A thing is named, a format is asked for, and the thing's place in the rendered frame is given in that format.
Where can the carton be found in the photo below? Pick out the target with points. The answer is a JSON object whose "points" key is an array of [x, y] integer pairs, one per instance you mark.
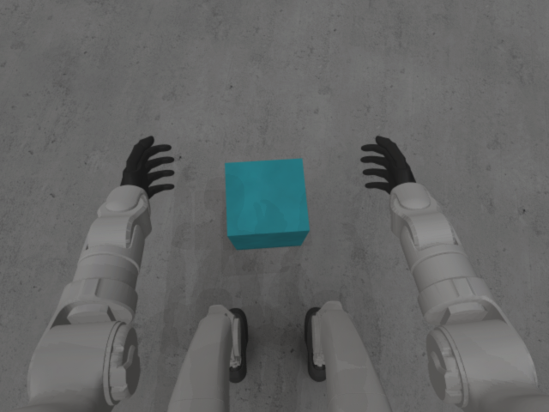
{"points": [[266, 204]]}

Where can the robot left forearm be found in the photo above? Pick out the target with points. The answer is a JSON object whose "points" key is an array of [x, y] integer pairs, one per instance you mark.
{"points": [[104, 285]]}

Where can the robot left hand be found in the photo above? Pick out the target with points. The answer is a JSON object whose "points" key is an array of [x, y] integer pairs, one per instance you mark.
{"points": [[138, 167]]}

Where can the left robot foot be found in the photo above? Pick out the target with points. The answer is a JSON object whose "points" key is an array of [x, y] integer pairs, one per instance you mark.
{"points": [[237, 373]]}

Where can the right robot upper arm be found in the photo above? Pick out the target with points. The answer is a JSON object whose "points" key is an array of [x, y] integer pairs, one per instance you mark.
{"points": [[482, 366]]}

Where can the robot right thigh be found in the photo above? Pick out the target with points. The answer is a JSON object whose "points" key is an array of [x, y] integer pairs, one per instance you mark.
{"points": [[352, 381]]}

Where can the left robot upper arm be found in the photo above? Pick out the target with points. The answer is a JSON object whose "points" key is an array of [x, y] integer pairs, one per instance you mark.
{"points": [[84, 368]]}

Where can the robot right hand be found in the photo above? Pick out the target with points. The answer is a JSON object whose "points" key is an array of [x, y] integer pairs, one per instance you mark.
{"points": [[398, 171]]}

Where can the robot right forearm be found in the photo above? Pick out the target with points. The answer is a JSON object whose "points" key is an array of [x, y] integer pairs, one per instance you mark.
{"points": [[449, 290]]}

